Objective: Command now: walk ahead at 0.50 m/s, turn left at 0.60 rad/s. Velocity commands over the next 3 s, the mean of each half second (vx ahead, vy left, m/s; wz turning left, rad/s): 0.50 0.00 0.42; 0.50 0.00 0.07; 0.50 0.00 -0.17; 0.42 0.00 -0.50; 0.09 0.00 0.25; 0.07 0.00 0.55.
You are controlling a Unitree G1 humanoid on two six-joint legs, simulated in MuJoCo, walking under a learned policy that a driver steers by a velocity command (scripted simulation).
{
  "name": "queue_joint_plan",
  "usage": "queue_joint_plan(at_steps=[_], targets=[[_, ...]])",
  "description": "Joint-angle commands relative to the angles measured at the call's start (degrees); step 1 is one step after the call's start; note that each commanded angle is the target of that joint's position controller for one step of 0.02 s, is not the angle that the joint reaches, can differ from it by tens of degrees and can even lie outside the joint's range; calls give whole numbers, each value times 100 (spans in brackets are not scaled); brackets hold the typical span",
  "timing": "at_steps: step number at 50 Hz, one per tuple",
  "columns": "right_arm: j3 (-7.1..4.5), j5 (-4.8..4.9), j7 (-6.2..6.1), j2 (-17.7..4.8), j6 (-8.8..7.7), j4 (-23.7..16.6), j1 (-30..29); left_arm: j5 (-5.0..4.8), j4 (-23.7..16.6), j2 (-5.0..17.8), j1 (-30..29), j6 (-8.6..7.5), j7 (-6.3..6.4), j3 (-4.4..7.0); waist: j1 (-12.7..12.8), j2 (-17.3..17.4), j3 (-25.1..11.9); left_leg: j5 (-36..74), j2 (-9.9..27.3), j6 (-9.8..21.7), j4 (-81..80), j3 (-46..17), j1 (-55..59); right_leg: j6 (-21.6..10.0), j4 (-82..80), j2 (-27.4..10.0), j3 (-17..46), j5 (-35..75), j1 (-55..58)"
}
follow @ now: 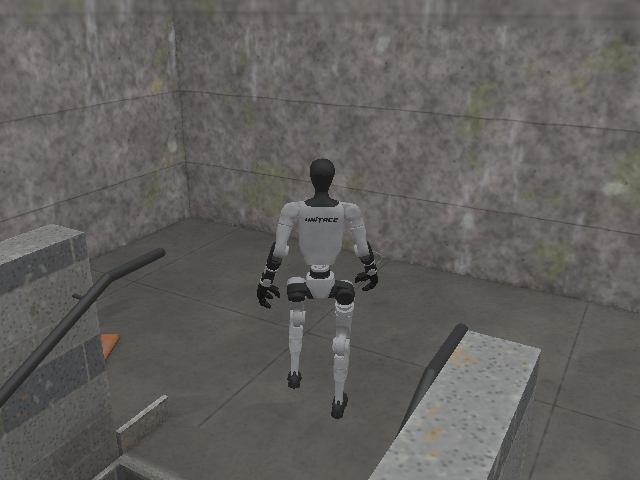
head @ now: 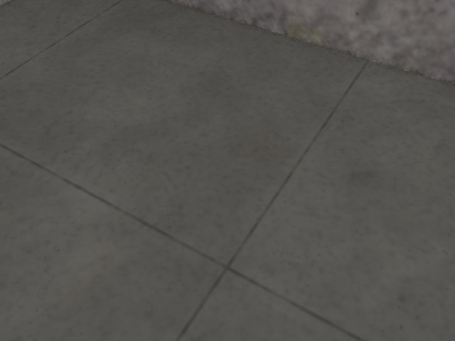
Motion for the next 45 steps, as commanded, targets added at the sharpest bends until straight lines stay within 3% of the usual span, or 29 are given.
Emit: queue_joint_plan(at_steps=[1,6,8,9,10,11,12,13,14,15,16,18,19,21,26,32,35,36,37,38,39,40,41,42,43,44,45], targets=[[28,28,71,-87,-80,-427,-382,-1,-297,709,-216,-92,-4,148,-122,-707,348,594,161,12,-754,102,-44,-643,-890,-1477,566,1136,-167],[84,19,142,-32,-131,-751,-1190,3,-31,892,243,13,62,202,155,-762,545,134,80,316,-1923,733,246,-487,-640,-1650,77,1894,528],[53,-17,104,-74,-134,-783,-1121,6,60,1019,328,96,93,220,93,-826,439,-462,-207,505,-2206,991,637,-414,-68,-1687,-155,3310,853],[17,-40,65,-126,-140,-736,-879,8,99,1121,351,136,113,236,-34,-914,239,-797,-455,621,-2285,1108,1048,-377,502,-1700,-279,4393,954],[-39,-71,16,-198,-184,-568,-264,0,130,1173,366,181,128,230,-322,-893,-116,-883,-724,766,-2516,1098,1837,-350,1432,-1672,-384,5012,839],[-141,-124,-60,-354,-241,-212,807,-14,85,1109,312,204,126,188,-813,-605,-725,-617,-809,941,-2899,881,3312,-222,2759,-1520,-522,4481,167],[-316,-172,-170,-964,-252,-118,1502,-119,-274,654,384,173,50,47,-1017,412,-1551,-1863,727,1448,-3190,-1317,5260,45,4708,-1153,-557,2035,-1788],[-391,93,-246,-1324,-218,-220,1375,-37,-576,571,113,137,-5,62,-803,1016,-1927,-1044,1950,1917,-4142,-4064,5754,265,6214,-152,164,-1725,-3232],[-366,136,-316,-1195,-185,-145,1422,-7,-697,834,-489,148,-14,125,-990,202,-1441,25,1814,1857,-4154,-3327,5546,216,6375,-376,883,-1244,-3769],[-296,131,-376,-946,-212,-7,1227,-98,-715,623,-615,96,-28,45,-768,74,-789,905,1628,1732,-4064,-2408,4868,162,6130,-597,948,-863,-3776],[-199,138,-382,-654,-254,59,1013,-83,-616,545,-479,85,-38,16,-474,-155,-399,1409,1304,1430,-4150,-1797,4133,123,5512,-782,994,-698,-3418],[-58,172,-349,-328,-349,66,603,81,-397,525,-58,260,-86,16,-51,-59,-205,1567,858,1160,-4454,-1098,3278,163,4935,-876,1037,-597,-2694],[-36,181,-328,-299,-411,101,624,113,-343,523,11,335,-117,29,-16,-9,-199,1681,776,1172,-4576,-983,3132,182,4842,-825,979,-519,-2572],[-56,198,-300,-400,-475,250,766,100,-347,464,-147,396,-165,36,8,-17,-37,1581,667,1214,-4852,-790,3036,232,4524,-807,924,-174,-2751],[-59,221,-271,-442,-525,532,1206,69,-622,374,-1279,371,-185,15,-286,-24,380,1487,592,1132,-5134,-534,3402,304,3213,-829,897,945,-3393],[-62,152,-338,-541,-554,859,1673,30,-926,374,-2220,307,-215,-10,-555,5,615,1889,801,988,-5008,-425,4129,40,1973,-569,771,1312,-3292],[-70,120,-396,-655,-548,968,1547,38,-887,442,-1957,260,-194,27,-336,29,563,3123,912,833,-4546,-323,4368,-244,1565,-284,654,744,-2602],[-84,101,-409,-732,-552,992,1473,40,-756,515,-1541,241,-149,69,-159,75,335,4026,875,746,-4063,-255,4409,-346,1492,-70,557,478,-2021],[-96,80,-408,-793,-531,1021,1376,55,-500,600,-739,199,-86,128,217,-31,-87,4564,689,642,-3059,-65,4318,-470,1224,157,436,429,-1083],[-54,85,-408,-691,-537,991,1412,143,-218,850,274,137,-10,219,604,-248,-740,3684,434,550,-1644,108,3553,-673,1187,-237,866,345,378],[85,303,-358,-113,-554,797,2046,280,-202,1614,877,100,46,406,455,-1491,-1693,956,-388,275,713,472,1712,-1348,935,-2043,3493,-397,2156],[34,193,-351,-304,-564,887,2076,64,-167,1472,691,165,-19,377,356,-1761,-1926,-2127,-999,296,1669,-84,787,-1624,-125,-2487,5452,-337,2225],[-12,111,-353,-451,-536,810,1574,-32,-225,1192,13,195,-28,313,101,-1057,-892,-1690,-536,349,1936,-337,347,-1477,-147,-2253,4553,-808,1407],[15,99,-313,-440,-556,737,1180,-48,-278,785,-405,181,-49,211,30,-544,-346,-1216,-269,364,1596,-253,389,-1334,-273,-2042,3737,-602,609],[40,104,-284,-315,-536,710,1033,-30,-226,598,-561,152,-55,147,-114,-525,-42,-998,-46,363,1200,-162,561,-1134,-465,-1736,3110,-208,88],[60,34,-258,-258,-460,716,1088,-57,-140,471,-604,120,-47,99,-274,-679,100,-898,85,302,909,-111,819,-983,-605,-1493,2658,195,-311],[82,1,-225,-185,-381,807,1224,-49,-84,427,-582,77,-50,78,-346,-760,78,-825,116,244,811,-40,1038,-954,-699,-1381,2375,538,-499]])
Next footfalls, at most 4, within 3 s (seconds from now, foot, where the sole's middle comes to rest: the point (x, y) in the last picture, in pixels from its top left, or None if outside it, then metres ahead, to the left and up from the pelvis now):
0.22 left None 0.27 0.13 -0.78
0.76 right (248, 302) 0.63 0.02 -0.78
1.28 left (174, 234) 0.87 0.28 -0.78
1.82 right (229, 171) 1.16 0.10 -0.78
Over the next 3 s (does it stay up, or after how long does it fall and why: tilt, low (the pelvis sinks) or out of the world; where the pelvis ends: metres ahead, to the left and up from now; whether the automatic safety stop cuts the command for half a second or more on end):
stays up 1.20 0.13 0.00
